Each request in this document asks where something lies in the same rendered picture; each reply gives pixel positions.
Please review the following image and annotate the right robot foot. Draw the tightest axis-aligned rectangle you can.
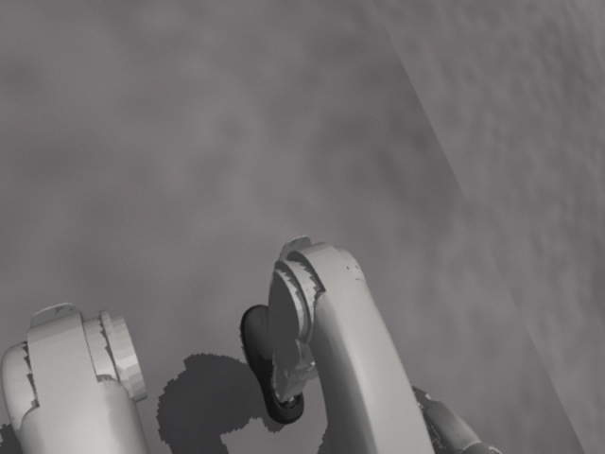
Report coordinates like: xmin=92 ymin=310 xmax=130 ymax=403
xmin=241 ymin=305 xmax=304 ymax=425

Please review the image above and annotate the right robot hand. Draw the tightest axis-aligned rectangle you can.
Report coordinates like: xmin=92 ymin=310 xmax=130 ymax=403
xmin=412 ymin=386 xmax=482 ymax=454

